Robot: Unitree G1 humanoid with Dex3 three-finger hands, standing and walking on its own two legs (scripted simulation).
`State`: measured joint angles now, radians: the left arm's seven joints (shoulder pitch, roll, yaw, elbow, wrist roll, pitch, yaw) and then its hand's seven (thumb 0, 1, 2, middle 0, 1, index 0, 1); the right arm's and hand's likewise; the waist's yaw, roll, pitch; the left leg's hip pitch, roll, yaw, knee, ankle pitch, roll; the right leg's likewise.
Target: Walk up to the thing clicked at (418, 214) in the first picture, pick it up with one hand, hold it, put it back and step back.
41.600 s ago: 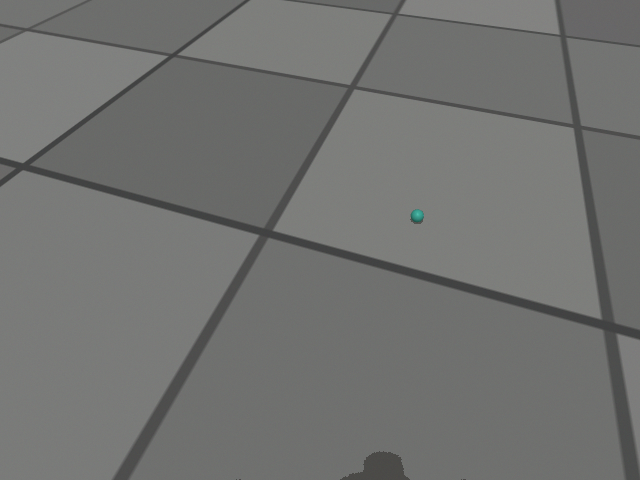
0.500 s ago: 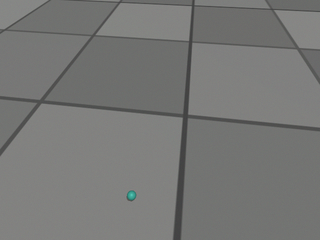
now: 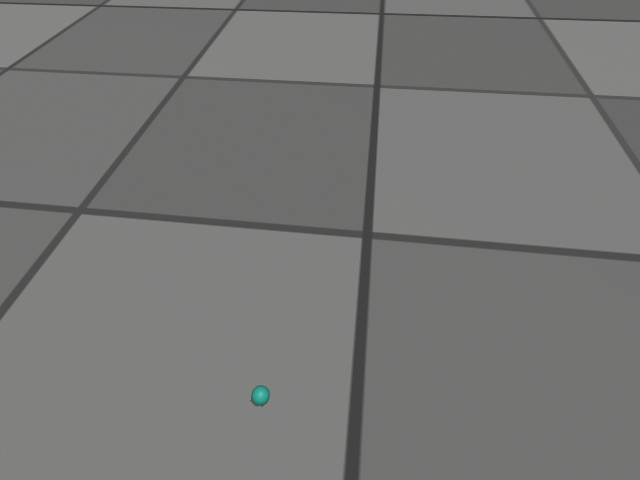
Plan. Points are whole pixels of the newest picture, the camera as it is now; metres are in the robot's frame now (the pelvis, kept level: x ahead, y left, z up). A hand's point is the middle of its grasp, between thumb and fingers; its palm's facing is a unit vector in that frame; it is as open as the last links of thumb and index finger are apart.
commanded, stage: stand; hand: left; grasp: from above
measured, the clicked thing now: (260, 395) +0.50 +0.22 -0.75
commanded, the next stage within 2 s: step back in 1.44 s
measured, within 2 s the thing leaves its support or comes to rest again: neither
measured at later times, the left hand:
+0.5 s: hand out of the picture +0.09 +0.24 -0.16, palm faces +0.02 -0.94 -0.33, open 7.4 cm
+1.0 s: hand out of the picture +0.09 +0.24 -0.15, palm faces +0.00 -0.94 -0.34, open 7.4 cm
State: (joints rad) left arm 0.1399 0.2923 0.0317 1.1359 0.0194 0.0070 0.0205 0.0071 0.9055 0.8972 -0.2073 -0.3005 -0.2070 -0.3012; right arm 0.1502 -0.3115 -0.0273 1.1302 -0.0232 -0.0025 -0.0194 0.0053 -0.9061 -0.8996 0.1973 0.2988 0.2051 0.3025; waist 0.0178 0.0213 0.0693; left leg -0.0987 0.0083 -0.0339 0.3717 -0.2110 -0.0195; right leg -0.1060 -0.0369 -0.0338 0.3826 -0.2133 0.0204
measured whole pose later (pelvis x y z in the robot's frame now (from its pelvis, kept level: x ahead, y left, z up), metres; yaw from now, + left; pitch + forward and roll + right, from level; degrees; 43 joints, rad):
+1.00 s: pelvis +0.01 +0.00 +0.00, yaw -1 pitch -3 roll +0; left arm 0.10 0.32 0.03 1.15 0.01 0.00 0.00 0.01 0.91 0.90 -0.21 -0.30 -0.21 -0.30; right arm 0.12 -0.33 -0.01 1.15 -0.02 -0.01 -0.01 0.00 -0.91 -0.90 0.20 0.30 0.21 0.30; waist 0.01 0.01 0.06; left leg -0.08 0.02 -0.02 0.32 -0.20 -0.02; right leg -0.09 -0.03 -0.02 0.33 -0.20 0.02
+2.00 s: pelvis -0.08 +0.05 -0.01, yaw -4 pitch -1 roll -1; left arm 0.09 0.39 0.06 0.88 0.01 0.07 0.02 0.01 0.91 0.90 -0.21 -0.30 -0.21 -0.30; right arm 0.13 -0.34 -0.05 0.92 -0.03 0.02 -0.02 0.01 -0.90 -0.90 0.20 0.30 0.21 0.30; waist -0.01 -0.04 0.21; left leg -0.28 -0.02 0.04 0.55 -0.26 0.07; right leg -0.43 0.11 0.15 1.11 -0.49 0.01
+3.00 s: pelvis -0.37 +0.03 -0.03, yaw -9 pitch -3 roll -1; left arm 0.19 0.39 0.08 0.86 0.02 0.06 -0.01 0.01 0.91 0.90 -0.21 -0.30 -0.21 -0.30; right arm 0.07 -0.40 -0.05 0.79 -0.03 0.03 -0.01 0.00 -0.90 -0.90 0.20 0.30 0.21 0.30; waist 0.03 0.02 0.21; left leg -0.43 0.08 0.02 0.66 -0.18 -0.01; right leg -0.21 0.03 0.05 0.68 -0.42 0.00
